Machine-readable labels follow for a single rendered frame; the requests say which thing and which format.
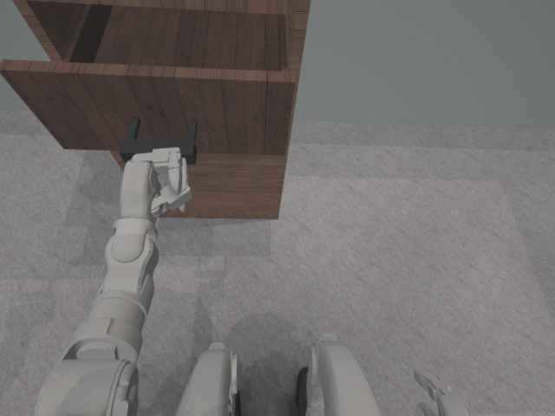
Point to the robot right hand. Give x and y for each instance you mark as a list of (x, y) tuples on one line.
[(439, 391)]

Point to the robot left forearm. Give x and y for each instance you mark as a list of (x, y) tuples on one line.
[(112, 329)]

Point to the handle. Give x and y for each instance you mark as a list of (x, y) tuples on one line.
[(131, 146)]

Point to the left robot upper arm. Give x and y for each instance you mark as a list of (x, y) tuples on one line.
[(91, 388)]

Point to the robot left hand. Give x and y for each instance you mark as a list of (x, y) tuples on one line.
[(140, 184)]

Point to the left robot thigh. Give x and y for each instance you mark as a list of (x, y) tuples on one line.
[(213, 381)]

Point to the right robot thigh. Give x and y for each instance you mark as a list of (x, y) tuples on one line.
[(346, 390)]

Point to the drawer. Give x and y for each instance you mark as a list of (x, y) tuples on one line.
[(226, 69)]

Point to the cabinet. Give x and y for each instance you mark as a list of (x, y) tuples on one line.
[(247, 186)]

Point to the robot thigh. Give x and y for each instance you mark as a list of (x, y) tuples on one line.
[(346, 390), (213, 381)]

